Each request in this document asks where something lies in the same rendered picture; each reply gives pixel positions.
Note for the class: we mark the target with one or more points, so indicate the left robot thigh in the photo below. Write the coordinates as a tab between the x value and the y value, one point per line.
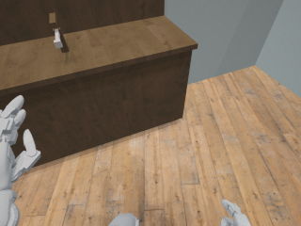
124	220

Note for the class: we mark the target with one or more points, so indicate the robot right hand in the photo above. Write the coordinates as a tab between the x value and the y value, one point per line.
239	219

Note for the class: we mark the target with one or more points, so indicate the robot left hand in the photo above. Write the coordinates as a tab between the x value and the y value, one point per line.
10	121

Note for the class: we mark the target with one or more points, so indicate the left robot forearm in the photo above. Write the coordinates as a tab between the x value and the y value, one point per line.
9	212

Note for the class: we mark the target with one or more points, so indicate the tap lever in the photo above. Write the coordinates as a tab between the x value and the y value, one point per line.
57	41

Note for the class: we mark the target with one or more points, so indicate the counter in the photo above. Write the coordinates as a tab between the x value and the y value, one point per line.
122	69

